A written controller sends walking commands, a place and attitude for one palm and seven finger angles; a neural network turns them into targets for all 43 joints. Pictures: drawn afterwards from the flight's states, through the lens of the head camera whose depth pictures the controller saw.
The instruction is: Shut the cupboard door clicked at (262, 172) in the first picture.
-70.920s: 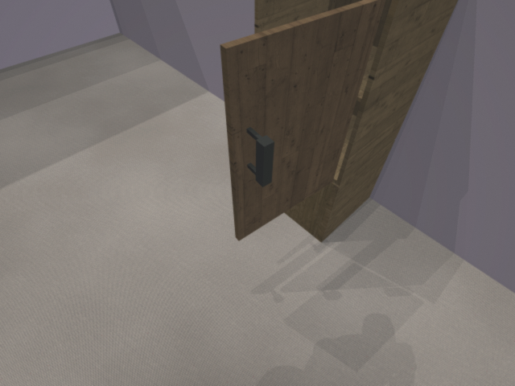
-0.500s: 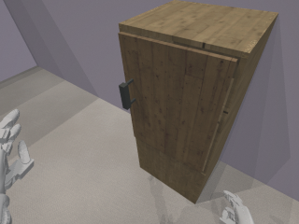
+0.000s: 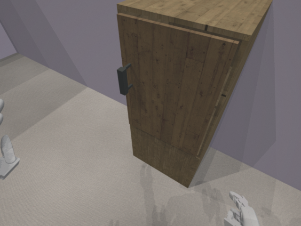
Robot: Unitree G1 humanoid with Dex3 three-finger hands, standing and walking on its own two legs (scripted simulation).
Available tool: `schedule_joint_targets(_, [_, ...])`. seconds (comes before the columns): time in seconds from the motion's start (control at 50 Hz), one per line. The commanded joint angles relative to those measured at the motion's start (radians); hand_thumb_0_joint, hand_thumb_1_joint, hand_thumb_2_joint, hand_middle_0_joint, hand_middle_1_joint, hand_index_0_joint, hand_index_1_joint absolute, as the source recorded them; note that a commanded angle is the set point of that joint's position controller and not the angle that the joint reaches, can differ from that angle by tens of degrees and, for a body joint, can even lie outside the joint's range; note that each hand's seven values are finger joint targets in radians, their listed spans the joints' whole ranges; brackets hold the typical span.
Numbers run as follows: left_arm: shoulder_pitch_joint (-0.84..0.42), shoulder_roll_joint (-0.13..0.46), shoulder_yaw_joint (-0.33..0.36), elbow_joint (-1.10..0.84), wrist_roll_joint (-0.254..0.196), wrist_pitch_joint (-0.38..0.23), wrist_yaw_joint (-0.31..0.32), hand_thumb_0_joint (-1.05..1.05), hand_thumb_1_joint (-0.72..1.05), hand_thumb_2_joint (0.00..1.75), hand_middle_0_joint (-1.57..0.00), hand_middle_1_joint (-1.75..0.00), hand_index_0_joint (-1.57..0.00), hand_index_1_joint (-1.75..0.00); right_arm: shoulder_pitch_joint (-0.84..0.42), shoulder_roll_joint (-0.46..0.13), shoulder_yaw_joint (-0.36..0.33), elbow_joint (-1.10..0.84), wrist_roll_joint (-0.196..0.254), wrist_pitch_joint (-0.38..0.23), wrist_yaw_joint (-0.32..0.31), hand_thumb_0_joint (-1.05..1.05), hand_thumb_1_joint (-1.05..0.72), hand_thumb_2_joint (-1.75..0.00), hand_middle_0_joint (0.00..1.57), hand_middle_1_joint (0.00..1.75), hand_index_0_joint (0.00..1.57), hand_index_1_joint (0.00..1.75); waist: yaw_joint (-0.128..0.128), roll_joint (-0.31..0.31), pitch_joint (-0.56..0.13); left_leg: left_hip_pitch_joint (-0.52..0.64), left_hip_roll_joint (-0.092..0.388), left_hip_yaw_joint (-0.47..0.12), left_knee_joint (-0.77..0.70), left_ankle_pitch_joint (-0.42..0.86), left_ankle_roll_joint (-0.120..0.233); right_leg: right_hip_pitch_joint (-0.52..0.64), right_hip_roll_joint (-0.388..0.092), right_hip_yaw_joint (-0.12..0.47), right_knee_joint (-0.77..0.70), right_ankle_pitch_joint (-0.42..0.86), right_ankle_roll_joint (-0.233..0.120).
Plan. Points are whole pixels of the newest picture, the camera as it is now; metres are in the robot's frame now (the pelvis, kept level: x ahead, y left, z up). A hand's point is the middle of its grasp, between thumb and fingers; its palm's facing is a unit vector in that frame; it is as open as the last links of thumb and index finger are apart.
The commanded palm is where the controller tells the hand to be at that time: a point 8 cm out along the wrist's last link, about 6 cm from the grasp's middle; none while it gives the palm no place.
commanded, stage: step back with the hand held close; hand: left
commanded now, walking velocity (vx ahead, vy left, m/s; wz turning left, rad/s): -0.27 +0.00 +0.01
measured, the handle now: (126, 78) +0.67 +0.15 +0.02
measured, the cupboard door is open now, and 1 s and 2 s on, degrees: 2 2 2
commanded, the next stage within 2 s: stop stepping back and stand still in 0.82 s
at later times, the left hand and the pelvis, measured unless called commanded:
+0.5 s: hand out of the picture +0.12 +0.27 +0.17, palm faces +0.52 -0.73 -0.45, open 7.4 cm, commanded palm +0.06 +0.30 +0.19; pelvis -0.07 -0.01 -0.02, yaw +2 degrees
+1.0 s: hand out of the picture +0.00 +0.27 +0.19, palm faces +0.48 -0.82 -0.32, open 7.4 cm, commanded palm -0.04 +0.30 +0.19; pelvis -0.19 +0.01 -0.01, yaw -1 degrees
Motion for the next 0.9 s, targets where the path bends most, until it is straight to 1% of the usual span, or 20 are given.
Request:
schedule_joint_targets(0.0, [-0.077, 0.165, 0.125, -0.188, 0.011, -0.085, 0.029, 0.00, 0.90, 0.90, -0.20, -0.30, -0.20, -0.30, -0.092, -0.145, -0.058, -0.150, -0.004, -0.071, -0.012, 0.00, -0.90, -0.90, 0.20, 0.30, 0.20, 0.30, -0.008, 0.060, -0.039, -0.382, 0.163, -0.207, -0.266, -0.388, 0.030, 0.314, -0.021, 0.101, 0.056, 0.043, -0.005])
schedule_joint_targets(0.16, [-0.152, 0.196, 0.145, -0.237, 0.032, -0.119, 0.046, 0.00, 0.90, 0.90, -0.20, -0.30, -0.20, -0.30, -0.077, -0.150, -0.059, -0.126, -0.021, -0.110, -0.008, 0.00, -0.90, -0.90, 0.20, 0.30, 0.20, 0.30, -0.012, 0.056, -0.012, -0.368, 0.137, -0.214, -0.198, -0.448, 0.020, 0.190, -0.037, 0.151, -0.010, -0.155, -0.028])
schedule_joint_targets(0.26, [-0.099, 0.198, 0.176, -0.227, 0.034, -0.141, 0.048, 0.00, 0.90, 0.90, -0.20, -0.30, -0.20, -0.30, -0.080, -0.148, -0.062, -0.118, -0.022, -0.126, -0.002, 0.00, -0.90, -0.90, 0.20, 0.30, 0.20, 0.30, -0.007, 0.112, -0.044, -0.471, 0.177, -0.246, -0.250, -0.489, 0.038, 0.302, 0.003, 0.128, 0.108, -0.037, -0.019])
schedule_joint_targets(0.34, [-0.102, 0.174, 0.171, -0.219, 0.034, -0.147, 0.040, 0.00, 0.90, 0.90, -0.20, -0.30, -0.20, -0.30, -0.070, -0.145, -0.068, -0.119, -0.016, -0.128, 0.006, 0.00, -0.90, -0.90, 0.20, 0.30, 0.20, 0.30, -0.010, 0.086, -0.043, -0.550, 0.184, -0.217, -0.207, -0.528, 0.042, 0.331, 0.002, 0.161, 0.163, 0.003, -0.022])
schedule_joint_targets(0.38, [-0.099, 0.173, 0.167, -0.205, 0.032, -0.146, 0.040, 0.00, 0.90, 0.90, -0.20, -0.30, -0.20, -0.30, -0.066, -0.132, -0.068, -0.115, -0.019, -0.127, 0.009, 0.00, -0.90, -0.90, 0.20, 0.30, 0.20, 0.30, -0.013, 0.010, -0.032, -0.509, 0.145, -0.187, -0.116, -0.501, 0.021, 0.243, -0.048, 0.240, 0.080, -0.045, -0.044])
schedule_joint_targets(0.44, [-0.113, 0.193, 0.152, -0.232, 0.021, -0.139, 0.050, 0.00, 0.90, 0.90, -0.20, -0.30, -0.20, -0.30, -0.052, -0.110, -0.066, -0.099, -0.022, -0.117, 0.028, 0.00, -0.90, -0.90, 0.20, 0.30, 0.20, 0.30, -0.021, -0.130, -0.040, -0.269, 0.059, -0.124, 0.109, -0.361, -0.033, -0.045, -0.198, 0.403, -0.171, -0.262, -0.112])
schedule_joint_targets(0.48, [-0.116, 0.204, 0.138, -0.260, 0.015, -0.133, 0.064, 0.00, 0.90, 0.90, -0.20, -0.30, -0.20, -0.30, -0.043, -0.090, -0.061, -0.080, -0.020, -0.099, 0.036, 0.00, -0.90, -0.90, 0.20, 0.30, 0.20, 0.30, -0.031, -0.201, -0.085, -0.078, 0.031, -0.090, 0.223, -0.243, -0.056, -0.170, -0.272, 0.378, -0.261, -0.297, -0.137])
schedule_joint_targets(0.5, [-0.120, 0.218, 0.145, -0.275, 0.015, -0.133, 0.069, 0.00, 0.90, 0.90, -0.20, -0.30, -0.20, -0.30, -0.044, -0.090, -0.059, -0.078, -0.018, -0.093, 0.036, 0.00, -0.90, -0.90, 0.20, 0.30, 0.20, 0.30, -0.035, -0.209, -0.096, -0.023, 0.032, -0.089, 0.225, -0.230, -0.054, -0.205, -0.269, 0.337, -0.264, -0.300, -0.129])
schedule_joint_targets(0.54, [-0.094, 0.232, 0.161, -0.303, 0.014, -0.136, 0.074, 0.00, 0.90, 0.90, -0.20, -0.30, -0.20, -0.30, -0.048, -0.101, -0.059, -0.080, -0.018, -0.084, 0.026, 0.00, -0.90, -0.90, 0.20, 0.30, 0.20, 0.30, -0.042, -0.107, -0.084, 0.038, 0.066, -0.140, 0.083, -0.263, -0.030, -0.274, -0.193, 0.224, -0.190, -0.317, -0.085])
schedule_joint_targets(0.56, [-0.084, 0.241, 0.175, -0.327, 0.014, -0.143, 0.076, 0.00, 0.90, 0.90, -0.20, -0.30, -0.20, -0.30, -0.054, -0.125, -0.064, -0.089, -0.021, -0.087, 0.016, 0.00, -0.90, -0.90, 0.20, 0.30, 0.20, 0.30, -0.045, 0.054, -0.061, -0.024, 0.130, -0.233, -0.070, -0.349, 0.003, -0.257, -0.111, 0.164, -0.068, -0.326, -0.056])
schedule_joint_targets(0.58, [-0.071, 0.216, 0.179, -0.344, 0.021, -0.152, 0.075, 0.00, 0.90, 0.90, -0.20, -0.30, -0.20, -0.30, -0.070, -0.134, -0.056, -0.103, -0.025, -0.097, 0.006, 0.00, -0.90, -0.90, 0.20, 0.30, 0.20, 0.30, -0.040, 0.270, -0.062, -0.278, 0.274, -0.397, -0.319, -0.568, 0.058, -0.049, 0.015, 0.065, 0.235, -0.261, -0.014])
schedule_joint_targets(0.6, [-0.091, 0.222, 0.211, -0.348, 0.024, -0.150, 0.074, 0.00, 0.90, 0.90, -0.20, -0.30, -0.20, -0.30, -0.111, -0.130, -0.062, -0.102, -0.035, -0.117, 0.001, 0.00, -0.90, -0.90, 0.20, 0.30, 0.20, 0.30, -0.015, 0.385, -0.077, -0.487, 0.404, -0.516, -0.488, -0.633, 0.095, 0.153, 0.119, 0.025, 0.553, -0.202, 0.007])
schedule_joint_targets(0.64, [-0.146, 0.255, 0.227, -0.388, 0.002, -0.160, 0.062, 0.00, 0.90, 0.90, -0.20, -0.30, -0.20, -0.30, -0.117, -0.106, -0.091, -0.067, -0.030, -0.154, 0.011, 0.00, -0.90, -0.90, 0.20, 0.30, 0.20, 0.30, -0.007, 0.184, -0.149, -0.255, 0.371, -0.374, -0.385, -0.361, 0.050, 0.039, 0.114, 0.066, 0.673, -0.287, 0.002])
schedule_joint_targets(0.68, [-0.036, 0.189, 0.185, -0.273, -0.018, -0.146, 0.060, 0.00, 0.90, 0.90, -0.20, -0.30, -0.20, -0.30, -0.128, -0.103, -0.097, -0.052, -0.019, -0.176, 0.025, 0.00, -0.90, -0.90, 0.20, 0.30, 0.20, 0.30, 0.004, 0.193, -0.156, -0.143, 0.345, -0.258, -0.350, -0.336, 0.018, 0.010, 0.096, 0.022, 0.567, -0.309, 0.000])
schedule_joint_targets(0.7, [-0.014, 0.176, 0.168, -0.249, -0.026, -0.133, 0.059, 0.00, 0.90, 0.90, -0.20, -0.30, -0.20, -0.30, -0.126, -0.100, -0.091, -0.048, -0.017, -0.176, 0.030, 0.00, -0.90, -0.90, 0.20, 0.30, 0.20, 0.30, 0.002, 0.225, -0.137, -0.172, 0.341, -0.217, -0.388, -0.373, -0.006, 0.045, 0.098, -0.015, 0.512, -0.324, -0.005])
schedule_joint_targets(0.78, [-0.115, 0.159, 0.102, -0.277, -0.043, -0.131, 0.030, 0.00, 0.90, 0.90, -0.20, -0.30, -0.20, -0.30, -0.109, -0.090, -0.060, -0.020, -0.031, -0.186, 0.030, 0.00, -0.90, -0.90, 0.20, 0.30, 0.20, 0.30, -0.006, 0.228, -0.121, -0.059, 0.321, -0.180, -0.471, -0.340, -0.084, 0.112, 0.110, -0.059, 0.125, -0.382, -0.027])
schedule_joint_targets(0.82, [-0.159, 0.161, 0.087, -0.293, -0.041, -0.139, 0.019, 0.00, 0.90, 0.90, -0.20, -0.30, -0.20, -0.30, -0.100, -0.090, -0.061, -0.006, -0.040, -0.175, 0.039, 0.00, -0.90, -0.90, 0.20, 0.30, 0.20, 0.30, -0.008, 0.179, -0.162, 0.052, 0.276, -0.117, -0.371, -0.289, -0.161, 0.103, 0.061, -0.005, -0.128, -0.341, -0.072])
schedule_joint_targets(0.84, [-0.179, 0.185, 0.098, -0.307, -0.033, -0.148, 0.021, 0.00, 0.90, 0.90, -0.20, -0.30, -0.20, -0.30, -0.096, -0.079, -0.060, 0.002, -0.043, -0.166, 0.043, 0.00, -0.90, -0.90, 0.20, 0.30, 0.20, 0.30, -0.006, 0.070, -0.155, 0.108, 0.209, -0.052, -0.190, -0.179, -0.176, 0.016, -0.030, 0.129, -0.265, -0.304, -0.119])
schedule_joint_targets(0.86, [-0.185, 0.235, 0.136, -0.330, -0.021, -0.155, 0.034, 0.00, 0.90, 0.90, -0.20, -0.30, -0.20, -0.30, -0.076, -0.059, -0.056, 0.027, -0.045, -0.161, 0.046, 0.00, -0.90, -0.90, 0.20, 0.30, 0.20, 0.30, -0.005, -0.069, -0.186, 0.212, 0.135, 0.007, 0.076, -0.035, -0.177, -0.133, -0.196, 0.321, -0.340, -0.201, -0.188])
schedule_joint_targets(0.88, [-0.283, 0.275, 0.141, -0.381, -0.006, -0.168, 0.049, 0.00, 0.90, 0.90, -0.20, -0.30, -0.20, -0.30, -0.117, -0.048, -0.039, 0.022, -0.051, -0.166, 0.040, 0.00, -0.90, -0.90, 0.20, 0.30, 0.20, 0.30, -0.002, -0.145, -0.163, 0.190, 0.073, 0.034, 0.191, -0.077, -0.167, -0.178, -0.306, 0.351, -0.354, 0.077, -0.202])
